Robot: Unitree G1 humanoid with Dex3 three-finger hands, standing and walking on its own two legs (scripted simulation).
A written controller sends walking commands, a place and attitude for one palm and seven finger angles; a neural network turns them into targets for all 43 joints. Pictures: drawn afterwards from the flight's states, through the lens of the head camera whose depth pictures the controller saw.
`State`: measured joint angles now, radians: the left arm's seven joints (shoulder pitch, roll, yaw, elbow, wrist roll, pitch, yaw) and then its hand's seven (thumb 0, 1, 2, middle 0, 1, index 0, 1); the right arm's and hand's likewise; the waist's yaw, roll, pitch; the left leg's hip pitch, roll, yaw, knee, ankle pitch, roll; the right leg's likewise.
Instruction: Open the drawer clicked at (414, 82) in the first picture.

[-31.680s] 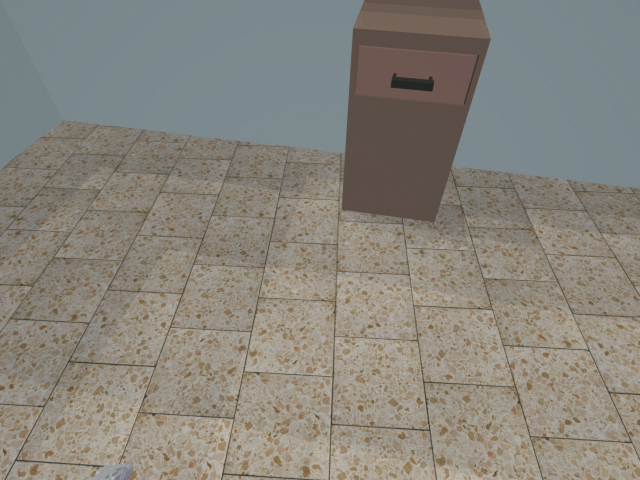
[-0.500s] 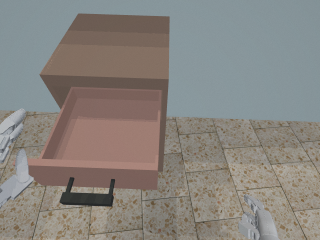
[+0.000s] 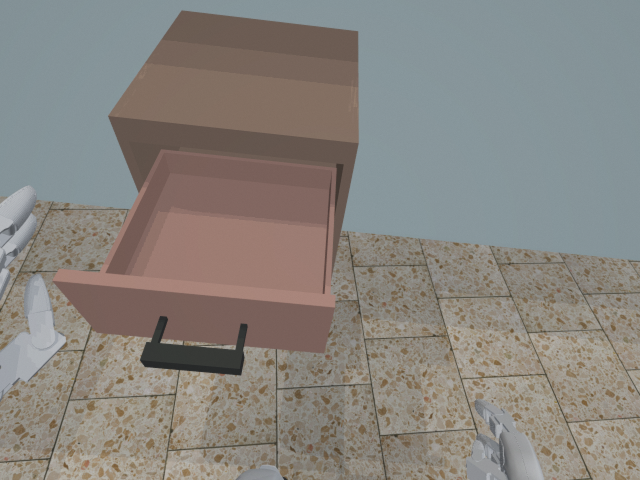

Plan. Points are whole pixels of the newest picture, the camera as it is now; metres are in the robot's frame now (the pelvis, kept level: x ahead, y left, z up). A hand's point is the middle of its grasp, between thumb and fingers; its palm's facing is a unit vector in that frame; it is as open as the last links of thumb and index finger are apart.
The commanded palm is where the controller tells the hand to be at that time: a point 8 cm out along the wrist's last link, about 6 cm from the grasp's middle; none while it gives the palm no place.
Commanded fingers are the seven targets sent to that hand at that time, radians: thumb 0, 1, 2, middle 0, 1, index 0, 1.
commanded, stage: step back with the hand held close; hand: left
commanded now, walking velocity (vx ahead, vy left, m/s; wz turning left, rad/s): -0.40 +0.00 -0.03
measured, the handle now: (198, 342) +0.31 +0.20 -0.09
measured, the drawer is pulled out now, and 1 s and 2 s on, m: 0.30 0.30 0.30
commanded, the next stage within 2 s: stop stepping back and stand still in 0.34 s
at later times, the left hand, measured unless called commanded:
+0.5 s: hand out of the picture +0.07 +0.17 +0.19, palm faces +0.16 -0.80 -0.57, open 7.4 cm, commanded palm +0.02 +0.23 +0.19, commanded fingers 0.00 0.90 0.90 -0.20 -0.30 -0.20 -0.30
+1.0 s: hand out of the picture -0.03 +0.21 +0.20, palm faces +0.37 -0.74 -0.56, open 7.4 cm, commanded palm -0.08 +0.24 +0.19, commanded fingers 0.00 0.90 0.90 -0.20 -0.30 -0.20 -0.30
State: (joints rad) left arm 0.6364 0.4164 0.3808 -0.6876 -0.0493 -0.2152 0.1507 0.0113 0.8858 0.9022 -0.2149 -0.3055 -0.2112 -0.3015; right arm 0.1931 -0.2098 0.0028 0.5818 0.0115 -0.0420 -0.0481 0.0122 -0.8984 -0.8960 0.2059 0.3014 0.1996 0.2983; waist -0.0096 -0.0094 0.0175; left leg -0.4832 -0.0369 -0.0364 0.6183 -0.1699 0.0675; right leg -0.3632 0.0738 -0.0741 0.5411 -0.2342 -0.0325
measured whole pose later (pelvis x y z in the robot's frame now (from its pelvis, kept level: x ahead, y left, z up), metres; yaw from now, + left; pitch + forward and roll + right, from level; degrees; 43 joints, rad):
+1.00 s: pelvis -0.21 -0.04 +0.01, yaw +1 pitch +0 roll +0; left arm 0.69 0.46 0.45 -0.61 -0.05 -0.22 0.15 0.01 0.89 0.90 -0.21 -0.31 -0.21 -0.30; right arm 0.23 -0.16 0.03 0.59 0.02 -0.06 -0.02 0.01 -0.90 -0.90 0.21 0.30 0.20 0.30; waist -0.03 0.02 0.00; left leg -0.26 0.00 0.07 0.56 -0.30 0.04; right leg -0.32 0.00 -0.11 0.65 -0.39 0.00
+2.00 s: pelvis -0.22 -0.03 +0.02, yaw +3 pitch -2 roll -1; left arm 0.34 0.20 0.03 1.05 0.01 0.03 0.02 -0.01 0.94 0.90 -0.20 -0.30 -0.20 -0.30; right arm 0.30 -0.19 -0.01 1.02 -0.01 0.02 -0.04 0.00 -0.91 -0.90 0.20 0.30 0.19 0.30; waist 0.01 0.01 0.08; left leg -0.16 0.02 0.02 0.46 -0.26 0.01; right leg -0.18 0.00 -0.09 0.42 -0.21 -0.03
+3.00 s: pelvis -0.21 -0.02 +0.02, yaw +2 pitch -2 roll +0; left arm 0.30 0.11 0.02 1.13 0.01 0.00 0.03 0.00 0.91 0.90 -0.20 -0.30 -0.20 -0.30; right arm 0.33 -0.09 0.01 1.12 -0.01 0.00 -0.04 0.00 -0.90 -0.90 0.20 0.30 0.19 0.30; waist -0.01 0.01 0.07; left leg -0.14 0.00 0.04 0.43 -0.25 0.02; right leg -0.18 -0.01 -0.06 0.41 -0.21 -0.01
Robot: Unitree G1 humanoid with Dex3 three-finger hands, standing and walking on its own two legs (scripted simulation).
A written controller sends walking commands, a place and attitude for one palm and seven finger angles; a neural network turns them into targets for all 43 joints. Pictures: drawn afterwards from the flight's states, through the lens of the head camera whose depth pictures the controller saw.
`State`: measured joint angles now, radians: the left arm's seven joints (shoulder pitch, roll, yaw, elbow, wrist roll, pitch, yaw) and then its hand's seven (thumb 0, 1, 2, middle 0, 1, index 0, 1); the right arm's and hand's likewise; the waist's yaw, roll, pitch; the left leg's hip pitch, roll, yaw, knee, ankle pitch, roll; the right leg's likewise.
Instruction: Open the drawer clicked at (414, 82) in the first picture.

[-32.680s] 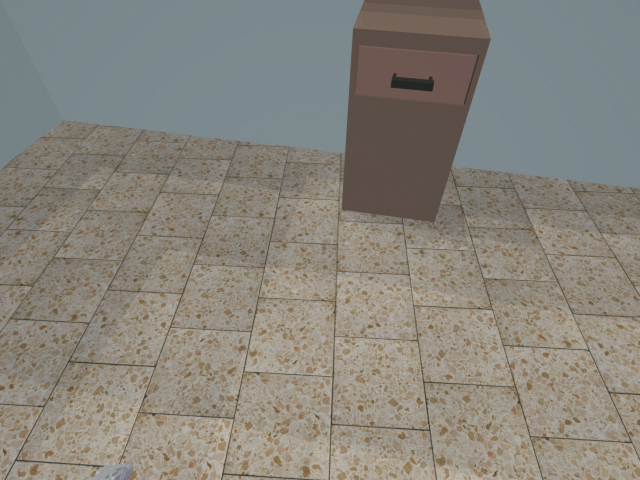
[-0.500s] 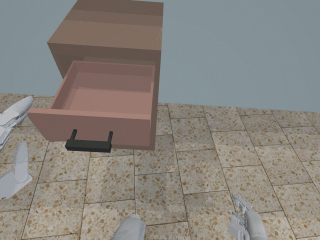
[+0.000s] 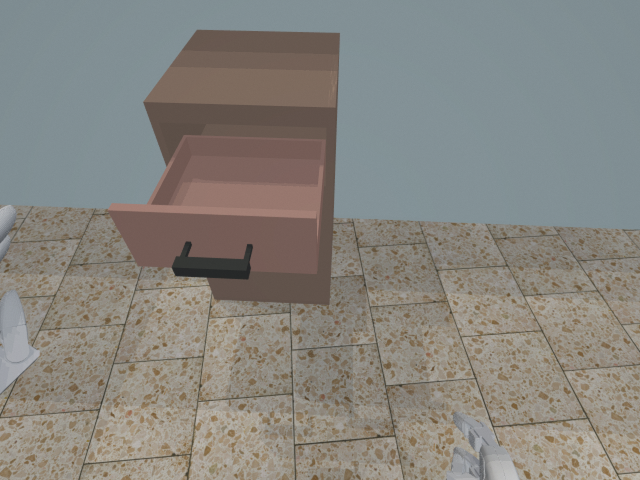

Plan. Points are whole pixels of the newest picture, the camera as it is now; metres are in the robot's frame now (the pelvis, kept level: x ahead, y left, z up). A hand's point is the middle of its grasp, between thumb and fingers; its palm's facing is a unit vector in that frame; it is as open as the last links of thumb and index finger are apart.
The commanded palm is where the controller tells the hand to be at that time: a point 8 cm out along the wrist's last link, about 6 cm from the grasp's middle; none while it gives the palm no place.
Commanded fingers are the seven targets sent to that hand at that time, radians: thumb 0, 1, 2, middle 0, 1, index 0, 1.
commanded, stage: stop stepping back and stand still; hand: left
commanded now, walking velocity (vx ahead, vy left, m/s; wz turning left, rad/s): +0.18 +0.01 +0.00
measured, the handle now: (215, 258) +0.52 +0.23 -0.10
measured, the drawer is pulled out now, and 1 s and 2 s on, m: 0.30 0.30 0.30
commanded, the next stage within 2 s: let the arm hang, fingers relaxed in 0.32 s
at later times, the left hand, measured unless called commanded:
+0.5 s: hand (81, 363) +0.21 +0.25 +0.11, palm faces +0.28 -0.81 -0.52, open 7.4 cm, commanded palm none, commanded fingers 0.00 0.90 0.90 -0.20 -0.30 -0.20 -0.30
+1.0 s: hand out of the picture -0.04 +0.21 -0.16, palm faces +0.08 -0.97 -0.24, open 7.2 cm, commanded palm none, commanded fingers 0.00 0.90 0.90 -0.20 -0.30 -0.20 -0.30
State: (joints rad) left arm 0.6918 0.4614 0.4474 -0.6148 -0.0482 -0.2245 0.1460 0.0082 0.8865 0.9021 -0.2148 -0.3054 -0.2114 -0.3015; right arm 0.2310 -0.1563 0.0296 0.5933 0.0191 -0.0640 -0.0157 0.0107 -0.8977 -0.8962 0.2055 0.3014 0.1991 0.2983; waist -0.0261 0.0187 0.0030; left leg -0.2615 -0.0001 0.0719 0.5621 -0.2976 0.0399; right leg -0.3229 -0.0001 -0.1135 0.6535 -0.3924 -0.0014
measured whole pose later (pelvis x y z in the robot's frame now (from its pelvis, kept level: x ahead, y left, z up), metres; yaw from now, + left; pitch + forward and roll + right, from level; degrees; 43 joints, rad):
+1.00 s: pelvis -0.01 +0.01 +0.01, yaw +2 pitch -2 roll -1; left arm 0.34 0.20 0.03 1.05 0.01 0.03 0.02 -0.01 0.94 0.90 -0.20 -0.30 -0.20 -0.30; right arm 0.30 -0.19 -0.01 1.02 -0.01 0.02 -0.04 0.00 -0.91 -0.90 0.20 0.30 0.19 0.30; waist 0.01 0.01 0.08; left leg -0.16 0.02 0.02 0.46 -0.26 0.01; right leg -0.18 0.00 -0.09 0.42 -0.21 -0.03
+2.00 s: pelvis +0.00 +0.02 +0.01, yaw +1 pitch -2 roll +0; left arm 0.30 0.11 0.02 1.13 0.01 0.00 0.03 0.00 0.91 0.90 -0.20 -0.30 -0.20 -0.30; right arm 0.33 -0.09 0.01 1.12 -0.01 0.00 -0.04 0.00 -0.90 -0.90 0.20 0.30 0.19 0.30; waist -0.01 0.01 0.07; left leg -0.14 0.00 0.04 0.43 -0.25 0.02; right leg -0.18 -0.01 -0.06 0.41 -0.21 -0.01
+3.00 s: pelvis +0.02 +0.01 +0.01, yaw +2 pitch -2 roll +0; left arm 0.28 0.11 0.02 1.14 0.01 0.00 0.04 0.00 0.91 0.90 -0.20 -0.30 -0.20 -0.30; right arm 0.31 -0.10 0.01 1.14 -0.01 0.00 -0.05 0.00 -0.90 -0.90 0.20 0.30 0.19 0.30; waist -0.01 0.01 0.08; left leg -0.10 0.01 0.03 0.40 -0.27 0.00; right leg -0.14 0.01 -0.07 0.40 -0.23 -0.03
